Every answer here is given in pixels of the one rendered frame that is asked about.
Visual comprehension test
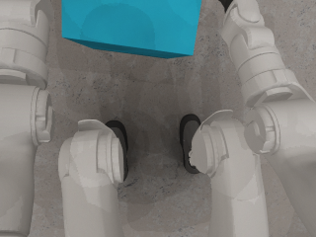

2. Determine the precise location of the robot foot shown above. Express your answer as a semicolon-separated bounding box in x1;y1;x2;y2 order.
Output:
179;114;201;174
105;119;128;180

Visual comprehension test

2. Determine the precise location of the right robot foot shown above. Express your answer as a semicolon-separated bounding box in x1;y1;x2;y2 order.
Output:
179;114;201;174

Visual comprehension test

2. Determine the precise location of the left robot foot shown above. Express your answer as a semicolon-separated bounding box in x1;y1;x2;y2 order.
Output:
105;119;128;180

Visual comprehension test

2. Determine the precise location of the left robot forearm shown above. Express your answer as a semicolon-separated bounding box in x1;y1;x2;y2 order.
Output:
0;0;54;90

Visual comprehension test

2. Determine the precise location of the robot right hand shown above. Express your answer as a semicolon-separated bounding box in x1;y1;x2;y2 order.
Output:
218;0;233;13

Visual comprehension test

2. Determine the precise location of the left robot upper arm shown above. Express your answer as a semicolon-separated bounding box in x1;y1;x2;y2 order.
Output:
0;83;55;237

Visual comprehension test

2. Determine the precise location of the right robot upper arm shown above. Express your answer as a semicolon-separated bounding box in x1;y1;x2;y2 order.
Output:
243;98;316;237

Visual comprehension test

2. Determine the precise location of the carton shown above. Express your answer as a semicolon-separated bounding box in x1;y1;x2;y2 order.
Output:
61;0;201;59

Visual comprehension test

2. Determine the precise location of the right robot forearm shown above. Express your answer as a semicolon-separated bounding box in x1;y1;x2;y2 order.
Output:
220;0;316;108

